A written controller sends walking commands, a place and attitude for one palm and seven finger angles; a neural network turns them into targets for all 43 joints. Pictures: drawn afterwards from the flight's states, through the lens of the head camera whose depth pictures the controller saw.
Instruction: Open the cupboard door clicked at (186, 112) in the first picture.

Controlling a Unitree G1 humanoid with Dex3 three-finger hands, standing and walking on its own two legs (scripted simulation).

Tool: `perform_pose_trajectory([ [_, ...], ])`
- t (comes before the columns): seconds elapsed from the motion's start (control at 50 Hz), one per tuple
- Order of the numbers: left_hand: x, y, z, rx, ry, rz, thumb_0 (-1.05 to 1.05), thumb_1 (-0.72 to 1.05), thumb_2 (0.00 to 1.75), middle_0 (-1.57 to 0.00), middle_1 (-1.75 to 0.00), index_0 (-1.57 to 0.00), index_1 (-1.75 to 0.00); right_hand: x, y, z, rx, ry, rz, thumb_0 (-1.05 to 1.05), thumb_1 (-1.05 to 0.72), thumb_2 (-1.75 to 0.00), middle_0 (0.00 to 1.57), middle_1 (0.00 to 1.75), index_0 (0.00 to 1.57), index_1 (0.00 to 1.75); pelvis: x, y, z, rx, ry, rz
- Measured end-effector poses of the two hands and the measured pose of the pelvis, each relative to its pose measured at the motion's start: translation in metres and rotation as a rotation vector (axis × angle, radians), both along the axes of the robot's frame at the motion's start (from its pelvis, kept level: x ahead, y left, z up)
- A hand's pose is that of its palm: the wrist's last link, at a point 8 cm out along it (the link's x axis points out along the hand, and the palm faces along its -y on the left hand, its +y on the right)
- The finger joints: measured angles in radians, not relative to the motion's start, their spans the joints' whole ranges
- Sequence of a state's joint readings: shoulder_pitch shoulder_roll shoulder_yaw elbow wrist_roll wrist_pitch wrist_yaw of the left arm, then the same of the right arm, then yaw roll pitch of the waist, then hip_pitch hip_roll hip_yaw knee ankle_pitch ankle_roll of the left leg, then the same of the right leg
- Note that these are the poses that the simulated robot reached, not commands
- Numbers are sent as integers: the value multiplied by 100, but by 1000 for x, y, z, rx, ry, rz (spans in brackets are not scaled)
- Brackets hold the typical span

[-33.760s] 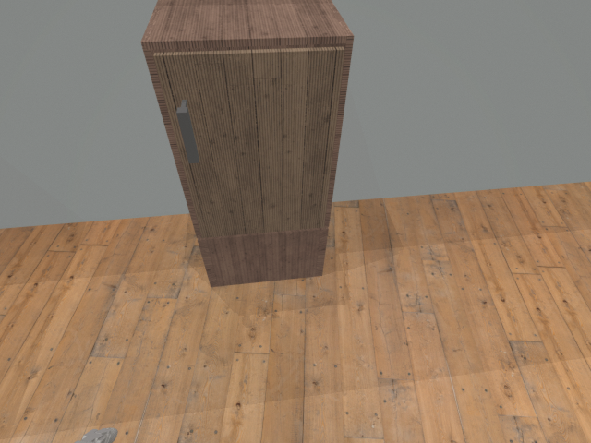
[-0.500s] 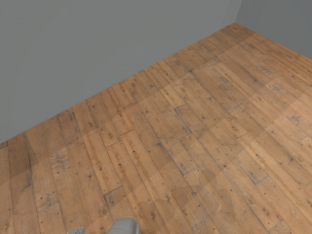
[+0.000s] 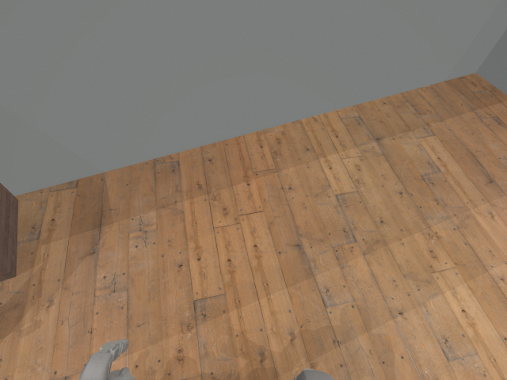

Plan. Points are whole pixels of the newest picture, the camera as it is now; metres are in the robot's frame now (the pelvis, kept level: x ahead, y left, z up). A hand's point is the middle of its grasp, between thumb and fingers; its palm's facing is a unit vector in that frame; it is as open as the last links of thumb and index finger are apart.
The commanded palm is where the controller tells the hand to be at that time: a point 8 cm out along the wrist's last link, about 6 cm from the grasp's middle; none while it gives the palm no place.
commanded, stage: turn to face it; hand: left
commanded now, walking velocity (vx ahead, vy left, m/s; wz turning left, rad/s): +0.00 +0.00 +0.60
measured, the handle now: out of the picture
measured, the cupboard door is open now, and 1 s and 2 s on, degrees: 42 42 42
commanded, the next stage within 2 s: take the last steps up to it in 1.80 s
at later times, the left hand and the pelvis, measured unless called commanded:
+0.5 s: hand out of the picture -0.03 +0.19 -0.20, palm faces +0.37 -0.90 -0.21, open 7.3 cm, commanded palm none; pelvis +0.00 -0.01 -0.02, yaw +21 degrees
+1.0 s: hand out of the picture +0.03 +0.22 -0.15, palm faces +0.56 -0.78 -0.28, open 7.4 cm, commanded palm none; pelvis +0.03 -0.04 -0.01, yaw +36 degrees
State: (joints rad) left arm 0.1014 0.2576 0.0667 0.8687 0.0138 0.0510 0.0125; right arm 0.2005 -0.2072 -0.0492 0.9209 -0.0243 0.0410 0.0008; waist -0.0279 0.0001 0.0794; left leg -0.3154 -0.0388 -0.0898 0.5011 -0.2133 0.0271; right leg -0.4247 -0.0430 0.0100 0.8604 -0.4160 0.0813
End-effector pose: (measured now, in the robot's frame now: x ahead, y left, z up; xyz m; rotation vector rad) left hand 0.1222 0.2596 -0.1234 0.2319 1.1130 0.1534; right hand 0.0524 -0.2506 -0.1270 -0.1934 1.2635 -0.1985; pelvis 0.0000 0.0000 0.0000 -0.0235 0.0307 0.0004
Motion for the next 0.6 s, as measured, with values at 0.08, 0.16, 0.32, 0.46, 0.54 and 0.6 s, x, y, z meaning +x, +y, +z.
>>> perform_pose_trajectory([
  [0.08,-2,-17,5,22,-51,29,0,91,90,-20,-30,-20,-29,0,-18,-15,26,29,19,1,-91,-90,20,30,21,30,-1,-20,-7,18,4,55],
  [0.16,-26,-32,9,37,-40,74,0,91,90,-20,-30,-20,-29,12,-35,-22,35,48,56,1,-91,-90,20,30,21,30,-2,-32,-7,31,-6,114],
  [0.32,-90,-51,1,-26,65,220,0,90,90,-20,-30,-21,-30,59,-36,-7,18,48,187,1,-91,-90,20,30,20,30,2,-38,2,59,-6,234],
  [0.46,-160,-36,-29,-79,149,383,0,91,90,-21,-30,-21,-30,126,12,-1,-16,-41,376,1,-91,-90,19,30,20,30,2,-19,-10,37,-7,335],
  [0.54,-191,-17,-43,-84,216,458,0,91,90,-21,-30,-21,-30,153,45,5,-28,-132,461,1,-91,-90,20,30,20,30,-1,-7,-17,25,-8,375],
  [0.6,-194,-4,-37,-75,210,493,1,91,90,-20,-30,-20,-29,157,59,15,-37,-145,498,0,-91,-90,20,30,20,30,-1,-2,-10,7,-7,409],
])
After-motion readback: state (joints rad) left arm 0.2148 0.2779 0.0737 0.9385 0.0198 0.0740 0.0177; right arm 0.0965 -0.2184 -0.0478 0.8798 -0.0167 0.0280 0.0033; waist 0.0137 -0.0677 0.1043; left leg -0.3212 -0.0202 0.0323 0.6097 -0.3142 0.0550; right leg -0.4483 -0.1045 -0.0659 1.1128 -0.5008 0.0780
